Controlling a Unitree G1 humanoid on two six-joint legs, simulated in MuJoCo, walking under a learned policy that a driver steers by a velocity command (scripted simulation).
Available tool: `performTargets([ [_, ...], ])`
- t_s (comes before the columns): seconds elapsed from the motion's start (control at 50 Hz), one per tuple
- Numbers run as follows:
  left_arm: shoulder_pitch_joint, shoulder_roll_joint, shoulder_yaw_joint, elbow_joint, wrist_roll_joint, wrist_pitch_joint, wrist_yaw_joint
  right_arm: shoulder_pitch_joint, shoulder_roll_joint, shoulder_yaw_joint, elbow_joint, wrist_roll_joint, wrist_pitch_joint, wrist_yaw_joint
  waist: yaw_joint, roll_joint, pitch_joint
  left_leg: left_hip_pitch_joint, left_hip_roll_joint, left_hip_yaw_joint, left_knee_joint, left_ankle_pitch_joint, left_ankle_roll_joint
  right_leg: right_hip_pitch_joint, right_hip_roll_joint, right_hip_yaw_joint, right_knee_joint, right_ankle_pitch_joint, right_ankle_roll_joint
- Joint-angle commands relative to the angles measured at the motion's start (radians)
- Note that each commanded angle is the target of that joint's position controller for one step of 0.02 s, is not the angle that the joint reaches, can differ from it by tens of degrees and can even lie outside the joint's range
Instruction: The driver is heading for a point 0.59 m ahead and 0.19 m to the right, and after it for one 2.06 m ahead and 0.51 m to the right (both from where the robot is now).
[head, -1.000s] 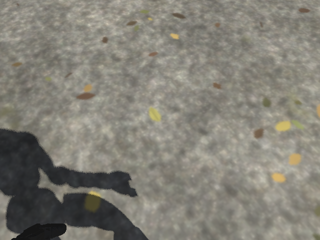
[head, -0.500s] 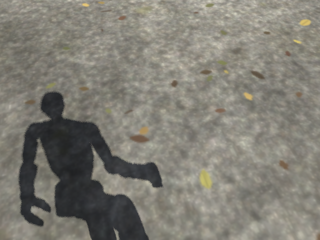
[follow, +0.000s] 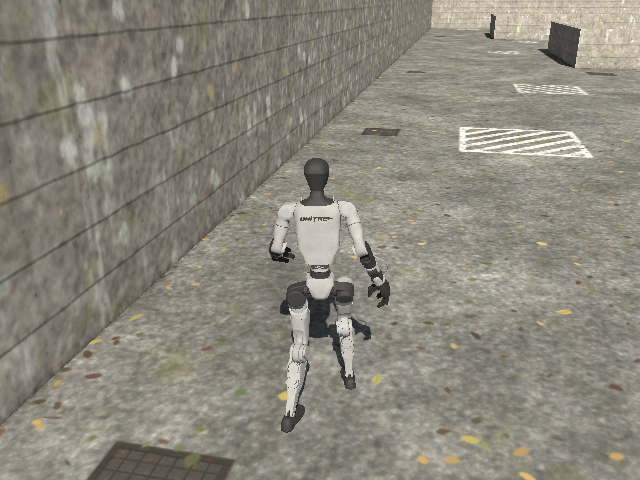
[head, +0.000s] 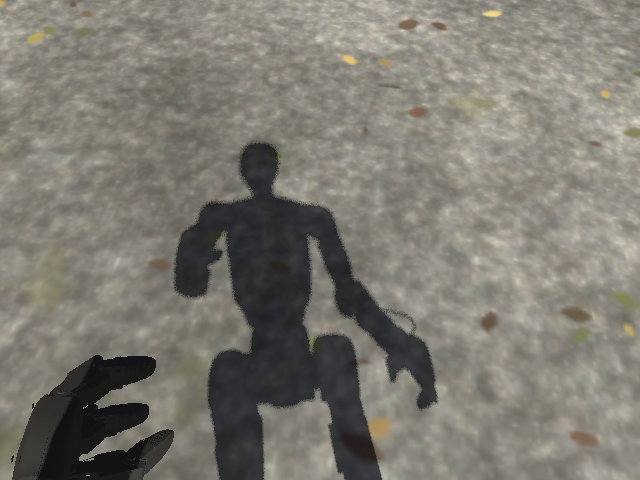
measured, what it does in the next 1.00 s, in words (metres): walks ahead, turning right: left foot, then right foot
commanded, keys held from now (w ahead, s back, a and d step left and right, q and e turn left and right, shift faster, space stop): w+e+shift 0.56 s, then e+shift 0.32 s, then q+shift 0.12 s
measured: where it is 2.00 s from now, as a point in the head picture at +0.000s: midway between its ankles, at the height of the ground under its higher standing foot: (335, 304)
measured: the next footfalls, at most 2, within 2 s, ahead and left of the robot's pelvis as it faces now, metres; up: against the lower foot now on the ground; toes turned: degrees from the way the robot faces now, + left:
left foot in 0.40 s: +0.48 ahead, +0.13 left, +0.00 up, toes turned -11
right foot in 0.78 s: +0.78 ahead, -0.22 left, +0.00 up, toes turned -29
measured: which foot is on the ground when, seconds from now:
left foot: down 0.00-0.00, up 0.02-0.38, down 0.40-0.76, up 0.78-1.00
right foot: down 0.00-0.40, up 0.42-0.76, down 0.78-1.00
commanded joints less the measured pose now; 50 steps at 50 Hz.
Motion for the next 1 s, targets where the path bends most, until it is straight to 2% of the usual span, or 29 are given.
performTargets([
  [0.02, 0.543, 0.291, 0.105, 0.085, 0.044, 0.005, 0.011, 0.093, 0.110, 0.039, -0.088, -0.023, -0.016, 0.016, 0.175, -0.300, -0.442, -0.604, -0.012, 0.067, 0.754, 0.076, -0.019, 1.018, -0.299, 0.508, -0.019, -0.490, -0.199],
  [0.04, 0.551, 0.261, 0.103, 0.117, 0.046, 0.001, -0.018, 0.153, 0.055, 0.056, -0.074, 0.048, -0.025, 0.016, 0.159, -0.517, -0.432, -0.812, 0.018, 0.122, 0.936, 0.055, -0.029, 1.022, -0.403, 0.958, -0.241, -0.874, -0.292],
  [0.06, 0.475, 0.145, 0.081, 0.095, 0.035, 0.009, -0.016, 0.002, -0.040, 0.042, -0.076, 0.045, -0.023, 0.015, 0.201, -0.292, -0.237, -0.868, 0.076, 0.156, 0.956, 0.146, -0.019, 0.884, -0.345, 0.845, -0.272, -0.872, -0.277],
  [0.08, 0.434, 0.117, 0.073, 0.108, 0.042, 0.023, -0.013, -0.141, -0.067, 0.041, -0.104, 0.019, -0.031, 0.021, 0.208, -0.108, -0.126, -0.848, 0.098, 0.187, 0.915, 0.191, -0.012, 0.742, -0.286, 0.663, -0.254, -0.672, -0.265],
  [0.1, 0.429, 0.120, 0.070, 0.122, 0.049, 0.029, -0.018, -0.270, -0.060, 0.045, -0.139, -0.017, -0.047, 0.023, 0.209, 0.003, -0.051, -0.813, 0.117, 0.208, 0.838, 0.190, -0.002, 0.612, -0.226, 0.537, -0.248, -0.475, -0.260],
  [0.16, 0.409, 0.047, 0.041, 0.150, 0.032, 0.028, -0.022, -0.315, -0.018, 0.055, -0.170, -0.027, -0.068, 0.038, 0.126, -0.070, -0.003, -0.721, 0.162, 0.207, 0.591, 0.204, -0.002, 0.471, -0.139, 0.402, -0.273, -0.263, -0.286],
  [0.24, 0.367, 0.134, 0.065, 0.148, -0.005, 0.035, 0.002, -0.386, 0.004, 0.081, -0.200, -0.043, -0.093, 0.058, 0.091, -0.039, 0.056, -0.555, 0.160, 0.236, 0.204, 0.311, -0.053, 0.257, -0.157, 0.343, -0.323, -0.253, -0.302],
  [0.28, 0.370, 0.166, 0.075, 0.144, -0.008, 0.041, 0.008, -0.404, -0.016, 0.073, -0.193, -0.032, -0.100, 0.062, 0.091, -0.044, 0.052, -0.326, 0.121, 0.263, 0.106, 0.508, -0.077, 0.110, -0.146, 0.301, -0.349, -0.230, -0.276],
  [0.34, 0.434, 0.140, 0.068, 0.166, -0.014, 0.051, 0.008, -0.398, -0.064, 0.043, -0.189, -0.016, -0.092, 0.045, 0.077, -0.040, 0.050, -0.179, 0.107, 0.268, 0.014, 0.505, -0.085, 0.123, -0.130, 0.281, -0.279, -0.215, -0.227],
  [0.38, 0.442, 0.117, 0.057, 0.172, -0.001, 0.054, 0.003, -0.255, -0.112, 0.006, -0.164, -0.013, -0.092, 0.026, -0.015, -0.016, -0.045, 0.029, 0.117, 0.270, -0.021, 0.437, -0.059, 0.109, -0.061, 0.216, 0.001, -0.038, -0.172],
  [0.4, 0.414, 0.066, 0.036, 0.145, 0.021, 0.052, 0.001, -0.048, -0.172, -0.018, -0.136, -0.021, -0.087, 0.013, -0.114, 0.072, -0.197, 0.279, 0.276, 0.107, -0.027, 0.253, -0.005, -0.032, -0.008, 0.140, 0.333, -0.109, -0.131],
  [0.42, 0.527, -0.042, 0.003, 0.107, -0.028, 0.041, 0.009, 0.056, -0.245, -0.031, -0.108, -0.039, -0.069, 0.019, -0.054, 0.386, -0.353, 0.465, 0.518, -0.422, -0.213, -0.186, 0.133, -0.265, 0.057, 0.050, 0.696, -0.486, -0.097],
  [0.44, 0.501, 0.015, 0.008, 0.111, -0.056, 0.049, 0.023, 0.006, -0.190, -0.024, -0.105, -0.026, -0.065, 0.024, -0.044, 0.351, -0.241, 0.365, 0.533, -0.570, -0.300, -0.341, 0.135, -0.404, -0.011, 0.030, 0.873, -0.427, -0.093],
  [0.46, 0.413, 0.047, 0.016, 0.107, -0.045, 0.057, 0.027, -0.029, -0.127, -0.011, -0.096, -0.015, -0.063, 0.021, -0.046, 0.252, -0.102, 0.266, 0.511, -0.422, -0.304, -0.217, 0.119, -0.462, -0.050, 0.002, 0.937, -0.354, -0.093],
  [0.5, 0.322, 0.040, 0.022, 0.104, -0.004, 0.073, 0.019, -0.089, -0.053, 0.005, -0.066, -0.043, -0.054, 0.022, 0.003, 0.103, 0.019, 0.060, 0.428, -0.131, -0.318, 0.102, 0.095, -0.402, -0.117, -0.015, 0.899, -0.274, -0.096],
  [0.54, 0.297, 0.000, 0.019, 0.079, -0.013, 0.102, 0.001, -0.163, -0.006, 0.012, -0.044, -0.047, -0.059, 0.023, 0.068, 0.156, 0.069, -0.076, 0.399, 0.043, -0.357, 0.260, 0.077, -0.349, -0.172, 0.002, 0.853, -0.264, -0.095],
  [0.62, 0.219, -0.002, 0.011, 0.017, 0.016, 0.119, -0.021, -0.303, -0.049, -0.002, -0.043, -0.032, -0.067, 0.008, 0.137, 0.090, 0.138, -0.236, 0.360, 0.349, -0.396, 0.710, 0.050, -0.269, -0.173, -0.042, 0.613, -0.114, -0.054],
  [0.66, 0.181, 0.016, 0.016, 0.019, 0.035, 0.105, -0.048, -0.315, -0.107, -0.015, -0.040, -0.028, -0.068, -0.007, 0.120, 0.045, 0.100, -0.283, 0.293, 0.486, -0.383, 0.768, 0.008, -0.062, -0.114, -0.141, 0.342, 0.111, -0.058],
  [0.7, 0.191, 0.045, 0.033, 0.026, 0.031, 0.104, -0.068, -0.267, -0.181, -0.032, -0.023, -0.019, -0.069, -0.012, 0.119, 0.060, 0.037, -0.210, 0.292, 0.522, -0.300, 0.982, -0.017, 0.089, -0.033, -0.209, 0.234, 0.174, -0.082],
  [0.74, 0.308, 0.123, 0.068, 0.050, 0.023, 0.120, -0.071, -0.256, -0.235, -0.049, -0.026, 0.006, -0.054, -0.008, 0.191, 0.103, -0.056, -0.124, 0.310, 0.531, -0.082, 1.261, -0.036, 0.242, 0.047, -0.246, 0.208, 0.098, -0.133],
  [0.76, 0.447, 0.188, 0.101, 0.078, 0.022, 0.131, -0.063, -0.261, -0.236, -0.051, -0.035, 0.014, -0.045, -0.002, 0.268, 0.100, -0.131, -0.170, 0.311, 0.521, 0.130, 1.287, -0.050, 0.428, 0.078, -0.239, 0.194, 0.093, -0.171],
  [0.78, 0.545, 0.234, 0.127, 0.103, 0.018, 0.144, -0.043, -0.241, -0.184, -0.036, -0.036, 0.014, -0.047, 0.008, 0.314, 0.020, -0.167, -0.324, 0.265, 0.512, 0.407, 0.963, -0.096, 0.643, 0.066, -0.174, 0.159, 0.157, -0.208],
  [0.8, 0.473, 0.291, 0.120, 0.090, 0.011, 0.146, -0.022, -0.180, -0.021, 0.010, -0.045, -0.039, -0.049, 0.024, 0.205, -0.278, -0.121, -0.541, 0.096, 0.483, 0.810, -0.077, -0.140, 0.719, -0.067, 0.059, 0.145, 0.593, -0.264],
  [0.82, 0.364, 0.340, 0.107, -0.012, 0.069, 0.114, -0.029, 0.028, -0.052, 0.026, -0.077, -0.033, -0.058, 0.035, 0.074, -0.328, -0.395, -0.727, 0.008, 0.263, 1.068, -0.161, -0.154, 0.896, -0.321, 0.615, 0.028, 0.565, -0.510],
  [0.84, 0.315, 0.294, 0.112, -0.055, 0.058, 0.110, -0.045, -0.063, -0.182, 0.008, -0.082, -0.032, -0.060, 0.034, 0.150, -0.109, -0.457, -0.710, 0.052, 0.177, 1.015, -0.036, -0.125, 0.845, -0.305, 0.690, -0.117, 0.227, -0.476],
  [0.86, 0.277, 0.266, 0.106, -0.052, 0.037, 0.103, -0.047, -0.168, -0.195, 0.004, -0.105, -0.022, -0.054, 0.023, 0.137, -0.003, -0.303, -0.742, 0.074, 0.185, 0.905, 0.061, -0.109, 0.700, -0.251, 0.615, -0.164, 0.005, -0.428],
  [0.88, 0.230, 0.236, 0.099, -0.048, 0.019, 0.100, -0.042, -0.202, -0.172, 0.007, -0.101, -0.034, -0.042, 0.005, 0.097, 0.098, -0.203, -0.732, 0.109, 0.186, 0.818, 0.119, -0.113, 0.561, -0.202, 0.564, -0.177, -0.076, -0.376],
  [0.94, 0.145, 0.164, 0.070, -0.040, 0.057, 0.098, -0.018, -0.126, -0.173, 0.003, -0.042, -0.031, 0.005, -0.010, 0.042, 0.064, -0.144, -0.558, 0.191, 0.218, 0.706, 0.162, -0.136, 0.265, -0.193, 0.330, -0.140, 0.339, -0.341],
  [1.0, 0.199, 0.111, 0.038, 0.033, 0.062, 0.088, 0.000, -0.129, -0.090, 0.026, -0.031, -0.040, 0.013, -0.023, 0.064, 0.036, -0.197, -0.519, 0.194, 0.260, 0.639, 0.237, -0.166, 0.226, -0.170, 0.154, -0.121, 0.635, -0.341],
])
